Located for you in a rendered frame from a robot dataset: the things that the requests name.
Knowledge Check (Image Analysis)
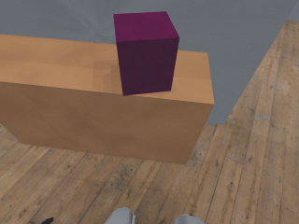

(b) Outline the carton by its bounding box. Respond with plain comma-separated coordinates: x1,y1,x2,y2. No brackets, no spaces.
113,11,179,96

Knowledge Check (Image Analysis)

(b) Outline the pedestal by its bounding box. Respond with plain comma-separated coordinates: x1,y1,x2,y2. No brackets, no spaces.
0,34,215,165

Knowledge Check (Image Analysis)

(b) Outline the robot right thigh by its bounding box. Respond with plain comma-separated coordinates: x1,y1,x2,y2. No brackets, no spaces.
173,215,205,224

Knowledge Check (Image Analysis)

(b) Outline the robot left thigh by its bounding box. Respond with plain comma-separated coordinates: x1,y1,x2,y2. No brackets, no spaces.
105,208,135,224

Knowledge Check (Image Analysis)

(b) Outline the robot thigh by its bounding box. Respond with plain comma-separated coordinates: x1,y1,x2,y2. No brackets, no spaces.
173,215,205,224
105,208,135,224

